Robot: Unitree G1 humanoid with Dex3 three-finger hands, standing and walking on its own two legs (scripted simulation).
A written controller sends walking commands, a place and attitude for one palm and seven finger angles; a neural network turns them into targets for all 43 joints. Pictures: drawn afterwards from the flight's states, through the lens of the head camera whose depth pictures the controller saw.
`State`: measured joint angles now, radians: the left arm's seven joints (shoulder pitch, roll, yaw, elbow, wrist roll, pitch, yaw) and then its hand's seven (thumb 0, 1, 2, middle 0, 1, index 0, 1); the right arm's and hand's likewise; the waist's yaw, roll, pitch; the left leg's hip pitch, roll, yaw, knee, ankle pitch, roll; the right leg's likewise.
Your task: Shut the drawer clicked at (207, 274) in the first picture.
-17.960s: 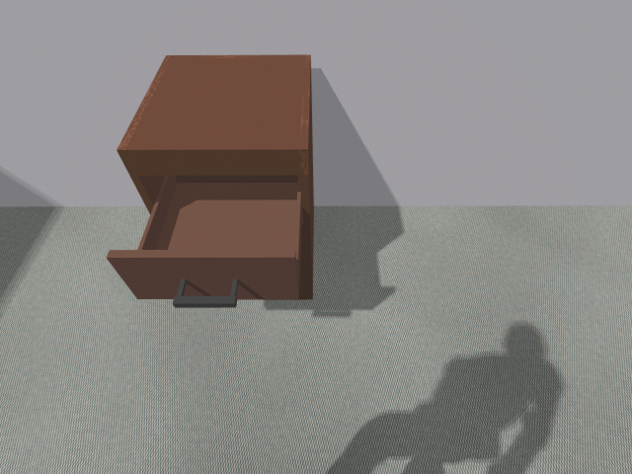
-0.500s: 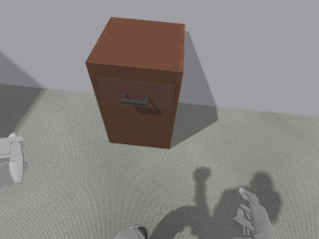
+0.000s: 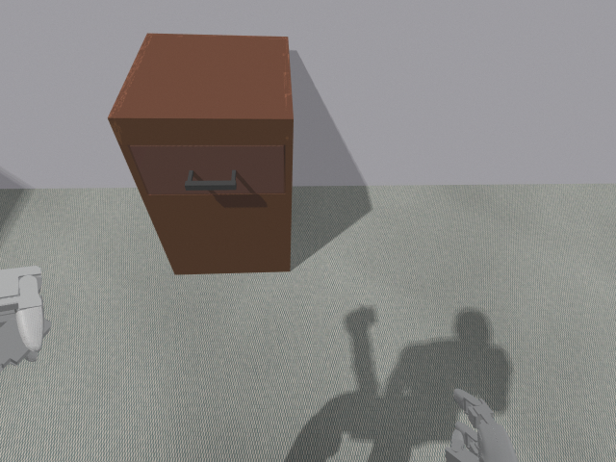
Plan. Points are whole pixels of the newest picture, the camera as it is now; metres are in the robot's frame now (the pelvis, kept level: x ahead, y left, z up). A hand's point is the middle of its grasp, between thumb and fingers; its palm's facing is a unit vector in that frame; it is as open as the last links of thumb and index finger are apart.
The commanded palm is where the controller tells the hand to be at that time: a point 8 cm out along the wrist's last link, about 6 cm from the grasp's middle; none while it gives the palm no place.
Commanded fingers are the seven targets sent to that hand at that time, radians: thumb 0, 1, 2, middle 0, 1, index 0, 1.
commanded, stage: stop stepping back and stand still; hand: left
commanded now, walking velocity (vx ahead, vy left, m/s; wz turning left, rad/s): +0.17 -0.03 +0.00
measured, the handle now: (211, 179) +0.82 +0.25 -0.24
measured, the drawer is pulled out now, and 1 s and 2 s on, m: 0.00 0.00 0.00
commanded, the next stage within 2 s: let the arm hang, fingers relaxed in 0.32 s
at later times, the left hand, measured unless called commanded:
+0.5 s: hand (64, 364) +0.21 +0.25 +0.08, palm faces +0.26 -0.86 -0.44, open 3.2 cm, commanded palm none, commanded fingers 0.00 0.90 0.90 -1.20 -1.38 -1.20 -1.38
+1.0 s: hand out of the picture -0.04 +0.23 -0.16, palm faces +0.05 -0.97 -0.25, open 5.3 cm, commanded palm none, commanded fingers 0.00 0.90 0.90 -0.20 -0.30 -0.20 -0.30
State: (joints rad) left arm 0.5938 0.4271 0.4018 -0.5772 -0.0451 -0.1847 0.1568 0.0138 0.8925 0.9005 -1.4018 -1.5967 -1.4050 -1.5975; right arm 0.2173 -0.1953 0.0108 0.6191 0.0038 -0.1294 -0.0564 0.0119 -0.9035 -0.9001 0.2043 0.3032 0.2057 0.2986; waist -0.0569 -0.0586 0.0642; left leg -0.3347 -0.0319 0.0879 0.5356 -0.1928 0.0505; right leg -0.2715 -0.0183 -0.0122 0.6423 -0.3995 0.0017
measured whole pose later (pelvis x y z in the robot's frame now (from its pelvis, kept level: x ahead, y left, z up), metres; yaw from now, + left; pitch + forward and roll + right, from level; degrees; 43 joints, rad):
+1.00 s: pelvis -0.01 +0.04 +0.01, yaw +2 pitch -2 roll -1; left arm 0.34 0.21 0.01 1.06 0.01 0.02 0.02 0.01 0.91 0.90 -0.56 -0.72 -0.56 -0.71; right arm 0.29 -0.17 -0.01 1.04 -0.02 0.03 -0.02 0.01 -0.91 -0.90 0.20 0.30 0.20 0.30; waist 0.00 0.02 0.07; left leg -0.24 -0.02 0.04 0.45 -0.19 0.04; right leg -0.17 -0.04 -0.03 0.43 -0.24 0.03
